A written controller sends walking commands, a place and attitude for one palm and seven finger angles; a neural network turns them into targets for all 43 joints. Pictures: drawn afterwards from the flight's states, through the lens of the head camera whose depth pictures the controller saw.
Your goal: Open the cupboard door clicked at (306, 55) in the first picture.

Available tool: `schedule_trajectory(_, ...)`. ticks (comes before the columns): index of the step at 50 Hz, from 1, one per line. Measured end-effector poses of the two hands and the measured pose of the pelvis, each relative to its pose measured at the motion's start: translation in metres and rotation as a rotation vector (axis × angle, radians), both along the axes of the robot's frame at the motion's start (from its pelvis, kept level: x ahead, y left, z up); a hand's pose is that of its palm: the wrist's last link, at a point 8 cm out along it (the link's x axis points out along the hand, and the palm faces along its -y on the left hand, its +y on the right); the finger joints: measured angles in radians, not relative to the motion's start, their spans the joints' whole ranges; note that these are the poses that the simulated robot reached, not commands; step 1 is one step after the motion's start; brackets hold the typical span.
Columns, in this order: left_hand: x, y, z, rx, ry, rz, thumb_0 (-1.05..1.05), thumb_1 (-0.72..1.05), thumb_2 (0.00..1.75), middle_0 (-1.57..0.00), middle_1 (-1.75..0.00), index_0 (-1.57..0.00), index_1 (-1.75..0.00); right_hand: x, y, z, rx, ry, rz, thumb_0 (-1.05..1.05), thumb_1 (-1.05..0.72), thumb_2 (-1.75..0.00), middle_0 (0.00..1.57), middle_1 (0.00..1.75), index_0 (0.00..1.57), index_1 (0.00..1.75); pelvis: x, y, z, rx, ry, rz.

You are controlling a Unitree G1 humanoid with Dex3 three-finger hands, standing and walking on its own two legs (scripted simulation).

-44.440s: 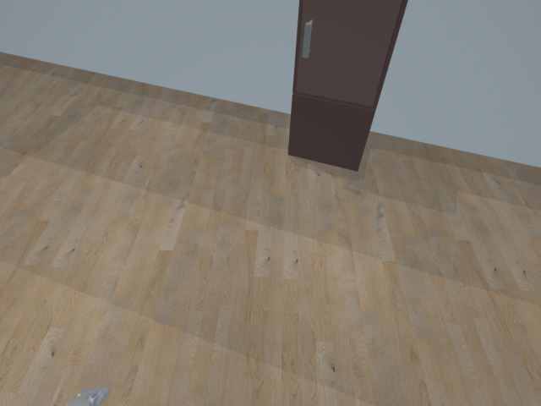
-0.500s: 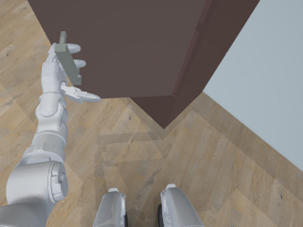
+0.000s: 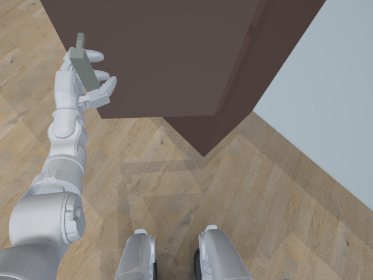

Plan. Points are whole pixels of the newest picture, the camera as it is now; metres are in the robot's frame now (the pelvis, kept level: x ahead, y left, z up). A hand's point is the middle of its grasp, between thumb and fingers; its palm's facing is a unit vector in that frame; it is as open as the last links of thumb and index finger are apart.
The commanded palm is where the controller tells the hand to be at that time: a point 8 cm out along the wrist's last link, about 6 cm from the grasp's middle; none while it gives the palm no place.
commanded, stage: close the thumb around the handle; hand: left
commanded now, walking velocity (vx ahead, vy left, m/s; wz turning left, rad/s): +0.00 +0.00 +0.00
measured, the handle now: (89, 69) +0.55 +0.18 +0.04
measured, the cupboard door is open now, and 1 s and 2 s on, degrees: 50 80 92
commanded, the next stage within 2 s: pull the door open along its arc in 0.20 s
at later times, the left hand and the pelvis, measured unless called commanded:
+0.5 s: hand (101, 91) +0.50 +0.16 +0.04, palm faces +0.05 -1.00 -0.01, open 5.6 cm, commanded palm +0.45 +0.19 +0.04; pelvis +0.01 +0.00 +0.01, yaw -1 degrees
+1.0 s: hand (134, 159) +0.34 +0.08 +0.05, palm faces +0.29 -0.95 +0.08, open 6.2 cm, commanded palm +0.28 +0.15 +0.04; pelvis +0.02 -0.01 +0.02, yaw +0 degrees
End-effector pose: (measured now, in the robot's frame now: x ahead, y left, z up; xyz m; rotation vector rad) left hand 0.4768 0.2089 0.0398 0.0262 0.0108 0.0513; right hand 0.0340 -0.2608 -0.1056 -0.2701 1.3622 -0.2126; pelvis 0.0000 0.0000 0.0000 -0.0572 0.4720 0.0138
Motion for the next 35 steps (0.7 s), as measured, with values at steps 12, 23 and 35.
schedule_trajectory(12,0.002,0.000,-0.001,-0.011,0.001,-0.004,0.01,0.74,0.82,-0.40,-1.35,-0.38,-1.34,-0.002,-0.002,0.003,-0.004,0.000,-0.013,0.01,-0.90,-0.90,0.21,0.30,0.21,0.30,0.002,-0.001,0.001,0.000,0.002,-0.006)
schedule_trajectory(23,-0.001,0.000,-0.001,-0.011,0.004,-0.006,0.01,0.75,0.81,-0.39,-1.35,-0.37,-1.35,0.000,0.003,0.005,0.011,-0.012,-0.032,0.01,-0.90,-0.90,0.21,0.30,0.21,0.30,0.006,0.001,0.004,0.002,-0.003,-0.018)
schedule_trajectory(35,-0.059,-0.012,0.000,-0.027,0.011,-0.041,0.01,0.71,0.73,-0.36,-1.35,-0.37,-1.35,0.036,0.013,0.019,0.070,-0.115,-0.035,0.01,-0.90,-0.90,0.21,0.30,0.21,0.30,0.020,0.004,0.022,0.017,-0.044,-0.038)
